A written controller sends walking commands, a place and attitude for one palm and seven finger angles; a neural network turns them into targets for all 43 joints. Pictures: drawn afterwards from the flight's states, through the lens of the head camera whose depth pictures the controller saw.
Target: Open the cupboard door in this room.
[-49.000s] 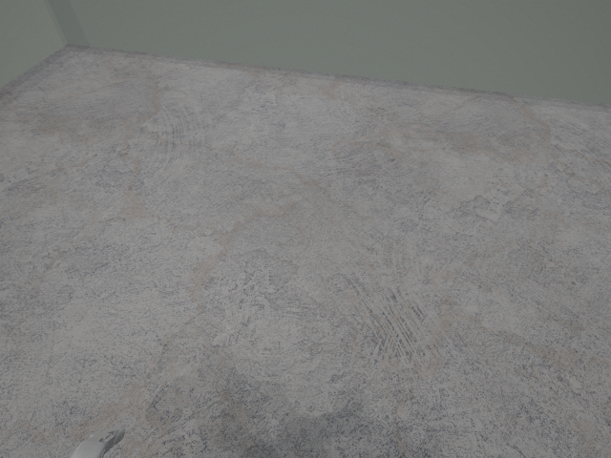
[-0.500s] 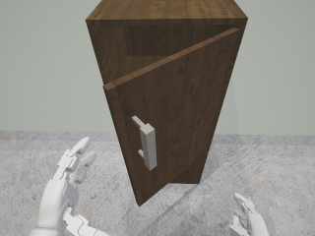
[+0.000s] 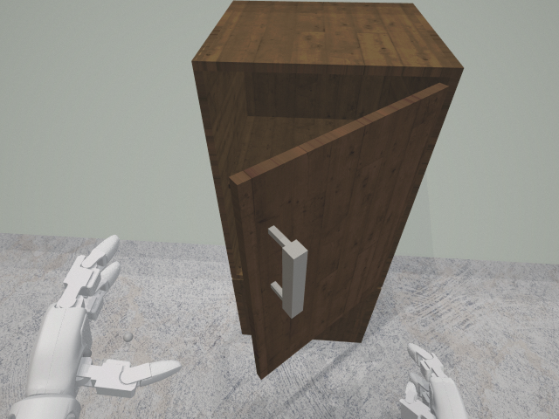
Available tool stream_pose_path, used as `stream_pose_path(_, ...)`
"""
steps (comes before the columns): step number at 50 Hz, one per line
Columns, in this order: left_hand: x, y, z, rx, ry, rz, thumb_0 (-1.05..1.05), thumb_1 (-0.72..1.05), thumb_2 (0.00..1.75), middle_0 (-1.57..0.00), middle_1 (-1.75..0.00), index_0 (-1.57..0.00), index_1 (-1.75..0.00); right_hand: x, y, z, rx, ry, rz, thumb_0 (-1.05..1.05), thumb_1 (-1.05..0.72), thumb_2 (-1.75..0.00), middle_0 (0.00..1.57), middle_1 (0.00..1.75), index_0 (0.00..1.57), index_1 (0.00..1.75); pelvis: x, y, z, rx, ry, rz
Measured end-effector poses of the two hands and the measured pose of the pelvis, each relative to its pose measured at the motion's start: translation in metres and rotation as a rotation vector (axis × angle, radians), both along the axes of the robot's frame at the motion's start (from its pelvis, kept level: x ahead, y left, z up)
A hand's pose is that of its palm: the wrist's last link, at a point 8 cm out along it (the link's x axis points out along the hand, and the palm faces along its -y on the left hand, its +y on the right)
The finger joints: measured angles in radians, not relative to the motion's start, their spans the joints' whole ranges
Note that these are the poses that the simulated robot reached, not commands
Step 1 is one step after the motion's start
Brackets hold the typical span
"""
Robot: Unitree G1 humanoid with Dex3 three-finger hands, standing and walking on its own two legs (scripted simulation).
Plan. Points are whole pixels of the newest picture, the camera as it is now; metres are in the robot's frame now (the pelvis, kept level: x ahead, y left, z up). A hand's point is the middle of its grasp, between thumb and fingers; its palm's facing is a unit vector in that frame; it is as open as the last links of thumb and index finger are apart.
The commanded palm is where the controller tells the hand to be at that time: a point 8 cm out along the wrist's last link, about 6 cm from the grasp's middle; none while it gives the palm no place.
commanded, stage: draw the hand back to the body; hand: left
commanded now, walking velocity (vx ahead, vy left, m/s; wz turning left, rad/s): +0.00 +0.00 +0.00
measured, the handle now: (284, 272) +0.31 +0.03 +0.07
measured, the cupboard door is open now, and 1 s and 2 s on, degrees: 42 42 42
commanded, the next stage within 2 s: step back with the hand held close in 0.82 s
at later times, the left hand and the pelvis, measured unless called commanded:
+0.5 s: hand (60, 281) +0.20 +0.26 +0.18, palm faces +0.44 -0.80 -0.40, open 8.5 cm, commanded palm +0.15 +0.29 +0.19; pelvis +0.01 +0.00 +0.02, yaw -1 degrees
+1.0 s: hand (82, 284) +0.20 +0.23 +0.18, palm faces +0.42 -0.81 -0.40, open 7.4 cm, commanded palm +0.15 +0.27 +0.19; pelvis +0.00 -0.02 +0.02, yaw -1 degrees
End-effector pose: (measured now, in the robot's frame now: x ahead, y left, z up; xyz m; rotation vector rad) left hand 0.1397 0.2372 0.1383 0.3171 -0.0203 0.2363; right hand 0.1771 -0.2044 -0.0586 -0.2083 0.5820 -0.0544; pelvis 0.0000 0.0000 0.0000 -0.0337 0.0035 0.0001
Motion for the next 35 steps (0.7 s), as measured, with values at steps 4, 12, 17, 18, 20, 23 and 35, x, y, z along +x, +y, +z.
stream_pose_path(4,0.005,0.012,0.008,0.032,-0.011,0.027,-0.01,-0.03,0.5,-0.17,-0.3,-0.17,-0.3,-0.004,0.001,0.0,-0.007,0.027,-0.005,0.02,-0.91,-0.9,0.21,0.3,0.2,0.3,0.001,0.003,0.005,0.003,-0.019,-0.004)
stream_pose_path(12,0.012,0.032,0.033,0.103,-0.077,0.073,-0.01,0.25,0.62,-0.19,-0.3,-0.18,-0.3,-0.006,-0.003,0.001,-0.012,0.059,-0.016,0.02,-0.91,-0.9,0.21,0.3,0.2,0.3,0.005,0.006,0.013,0.01,-0.044,-0.012)
stream_pose_path(17,0.015,0.043,0.043,0.132,-0.105,0.112,0.0,0.42,0.69,-0.19,-0.3,-0.19,-0.3,-0.004,-0.008,0.003,-0.017,0.072,-0.02,0.02,-0.91,-0.9,0.21,0.3,0.2,0.3,0.007,0.004,0.017,0.013,-0.053,-0.016)
stream_pose_path(18,0.016,0.046,0.045,0.136,-0.109,0.121,0.0,0.46,0.71,-0.19,-0.3,-0.19,-0.3,-0.004,-0.009,0.004,-0.018,0.074,-0.02,0.02,-0.91,-0.9,0.21,0.3,0.2,0.3,0.007,0.003,0.017,0.014,-0.055,-0.016)
stream_pose_path(20,0.016,0.05,0.048,0.145,-0.118,0.139,0.0,0.53,0.74,-0.2,-0.3,-0.19,-0.3,-0.003,-0.012,0.005,-0.021,0.078,-0.022,0.02,-0.91,-0.9,0.21,0.3,0.2,0.3,0.007,0.002,0.018,0.014,-0.057,-0.016)
stream_pose_path(23,0.017,0.055,0.054,0.159,-0.136,0.165,0.0,0.63,0.78,-0.2,-0.3,-0.19,-0.3,-0.001,-0.016,0.005,-0.025,0.082,-0.021,0.02,-0.91,-0.9,0.21,0.3,0.2,0.3,0.007,-0.001,0.019,0.015,-0.062,-0.016)
stream_pose_path(35,0.018,0.04,0.046,0.12,-0.105,0.162,0.01,0.86,0.88,-0.21,-0.3,-0.2,-0.3,0.003,-0.031,0.005,-0.02,0.093,-0.029,0.02,-0.91,-0.9,0.21,0.3,0.2,0.3,0.008,-0.013,0.022,0.02,-0.07,-0.017)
